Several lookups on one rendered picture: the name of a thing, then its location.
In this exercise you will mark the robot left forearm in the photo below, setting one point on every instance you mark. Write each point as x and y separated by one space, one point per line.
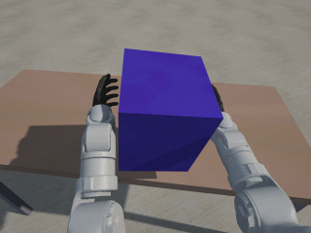
98 157

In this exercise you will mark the carton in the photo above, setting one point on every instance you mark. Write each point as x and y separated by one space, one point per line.
168 111

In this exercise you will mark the right robot upper arm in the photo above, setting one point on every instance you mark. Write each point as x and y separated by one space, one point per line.
266 210

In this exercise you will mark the left robot hand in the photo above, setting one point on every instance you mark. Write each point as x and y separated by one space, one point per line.
100 97

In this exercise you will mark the robot right forearm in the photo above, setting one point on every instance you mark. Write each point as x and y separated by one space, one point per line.
244 171

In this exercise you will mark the right robot hand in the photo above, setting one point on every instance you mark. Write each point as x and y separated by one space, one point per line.
218 99

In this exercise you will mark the table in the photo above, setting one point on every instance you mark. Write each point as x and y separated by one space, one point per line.
43 120

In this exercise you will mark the left robot upper arm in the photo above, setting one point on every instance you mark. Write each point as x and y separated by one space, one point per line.
97 217

